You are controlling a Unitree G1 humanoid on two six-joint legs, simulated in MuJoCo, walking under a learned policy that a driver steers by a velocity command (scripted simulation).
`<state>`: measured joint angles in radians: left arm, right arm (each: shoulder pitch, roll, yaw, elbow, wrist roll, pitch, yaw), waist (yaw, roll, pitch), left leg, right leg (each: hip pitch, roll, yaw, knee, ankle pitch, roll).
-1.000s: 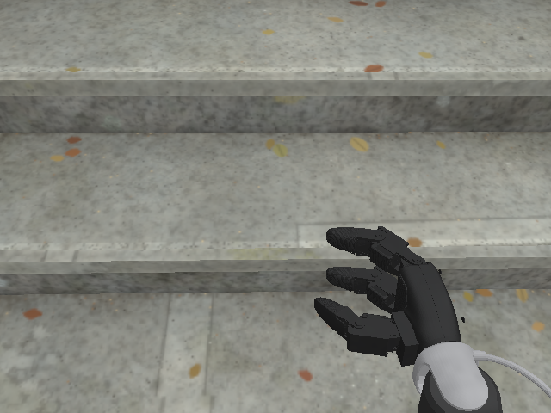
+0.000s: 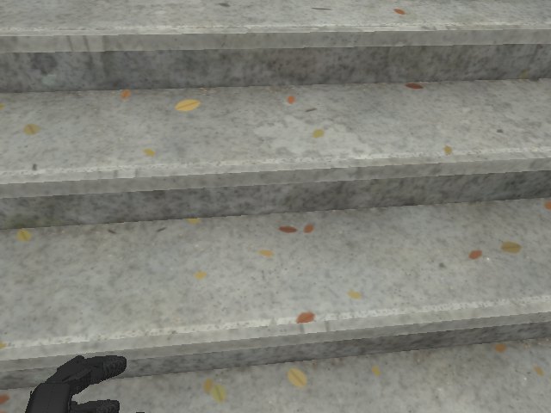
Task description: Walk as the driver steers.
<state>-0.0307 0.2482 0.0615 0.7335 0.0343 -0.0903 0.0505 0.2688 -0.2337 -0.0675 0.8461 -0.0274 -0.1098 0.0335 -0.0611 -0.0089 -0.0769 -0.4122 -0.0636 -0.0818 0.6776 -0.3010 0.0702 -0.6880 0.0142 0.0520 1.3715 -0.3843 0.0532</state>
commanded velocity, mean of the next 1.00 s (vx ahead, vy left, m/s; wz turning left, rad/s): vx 0.11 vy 0.00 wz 0.06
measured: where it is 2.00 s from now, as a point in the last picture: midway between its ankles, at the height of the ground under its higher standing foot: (356, 248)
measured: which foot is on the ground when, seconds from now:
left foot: down 0.00-0.36, up 0.38-0.84, down 0.86-1.00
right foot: up 0.00-0.34, down 0.36-0.84, up 0.86-1.00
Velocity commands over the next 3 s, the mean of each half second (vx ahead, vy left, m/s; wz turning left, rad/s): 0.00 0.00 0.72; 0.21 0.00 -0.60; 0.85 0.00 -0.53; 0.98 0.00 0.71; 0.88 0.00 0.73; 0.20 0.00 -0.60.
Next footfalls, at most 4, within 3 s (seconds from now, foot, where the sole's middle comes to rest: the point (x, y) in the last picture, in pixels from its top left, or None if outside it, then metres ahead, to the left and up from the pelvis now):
0.36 right None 0.12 -0.14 -0.76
0.86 left None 0.04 0.08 -0.76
1.30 right None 0.40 -0.17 -0.60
1.76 left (326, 274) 0.73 -0.15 -0.44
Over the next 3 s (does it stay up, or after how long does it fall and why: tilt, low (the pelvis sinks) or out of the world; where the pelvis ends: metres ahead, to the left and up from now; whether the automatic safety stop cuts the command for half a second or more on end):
stays up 1.46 -0.05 0.67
